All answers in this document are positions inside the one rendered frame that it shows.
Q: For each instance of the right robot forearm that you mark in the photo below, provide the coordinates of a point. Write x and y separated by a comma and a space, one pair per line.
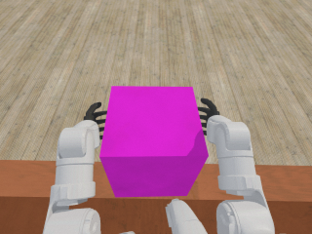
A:
234, 151

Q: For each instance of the right robot thigh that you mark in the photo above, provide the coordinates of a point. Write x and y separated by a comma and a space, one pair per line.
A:
182, 219

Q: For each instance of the right robot hand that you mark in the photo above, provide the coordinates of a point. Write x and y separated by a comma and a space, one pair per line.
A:
210, 111

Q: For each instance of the left robot forearm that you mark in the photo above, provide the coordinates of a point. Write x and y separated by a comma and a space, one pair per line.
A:
74, 182

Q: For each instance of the left robot upper arm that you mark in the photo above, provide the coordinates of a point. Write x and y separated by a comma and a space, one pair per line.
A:
74, 221

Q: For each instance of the carton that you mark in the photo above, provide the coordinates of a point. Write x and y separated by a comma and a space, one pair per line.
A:
153, 143

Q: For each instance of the left robot hand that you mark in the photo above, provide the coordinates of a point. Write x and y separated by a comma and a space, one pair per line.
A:
92, 115

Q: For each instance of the right robot upper arm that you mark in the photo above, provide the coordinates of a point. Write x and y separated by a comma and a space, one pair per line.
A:
243, 216

